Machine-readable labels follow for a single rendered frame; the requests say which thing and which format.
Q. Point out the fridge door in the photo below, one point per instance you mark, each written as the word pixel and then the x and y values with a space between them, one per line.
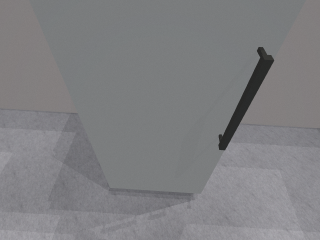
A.
pixel 155 82

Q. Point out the handle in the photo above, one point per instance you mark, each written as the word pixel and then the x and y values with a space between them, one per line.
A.
pixel 264 64

